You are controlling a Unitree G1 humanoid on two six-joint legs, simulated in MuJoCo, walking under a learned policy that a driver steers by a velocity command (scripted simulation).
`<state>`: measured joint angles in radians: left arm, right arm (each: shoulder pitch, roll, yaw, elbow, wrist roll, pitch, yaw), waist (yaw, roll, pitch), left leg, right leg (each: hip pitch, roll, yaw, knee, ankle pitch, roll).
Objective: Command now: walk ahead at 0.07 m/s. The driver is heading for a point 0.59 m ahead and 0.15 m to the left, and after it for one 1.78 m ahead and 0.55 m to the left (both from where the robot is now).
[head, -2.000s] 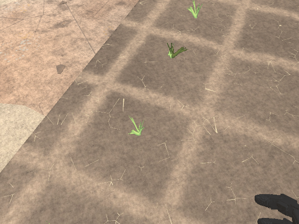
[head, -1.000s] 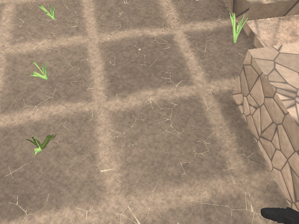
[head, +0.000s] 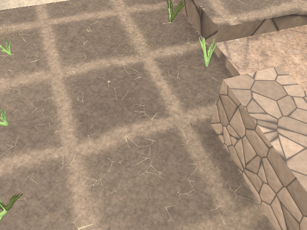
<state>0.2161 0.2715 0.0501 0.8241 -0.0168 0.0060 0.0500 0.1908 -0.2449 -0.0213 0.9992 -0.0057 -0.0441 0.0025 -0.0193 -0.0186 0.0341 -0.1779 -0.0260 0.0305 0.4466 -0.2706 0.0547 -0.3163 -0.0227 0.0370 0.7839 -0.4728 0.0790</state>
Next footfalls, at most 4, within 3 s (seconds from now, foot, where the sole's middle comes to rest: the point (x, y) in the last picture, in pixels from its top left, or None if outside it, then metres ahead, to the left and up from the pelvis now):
0.08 right None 0.06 -0.15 -0.78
1.52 left None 0.39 0.13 -0.78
1.98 right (133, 181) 0.72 0.09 -0.78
2.32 left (95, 222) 0.53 0.25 -0.78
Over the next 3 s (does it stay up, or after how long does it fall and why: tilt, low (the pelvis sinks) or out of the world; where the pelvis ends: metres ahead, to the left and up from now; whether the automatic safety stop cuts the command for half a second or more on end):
stays up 0.74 0.13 0.00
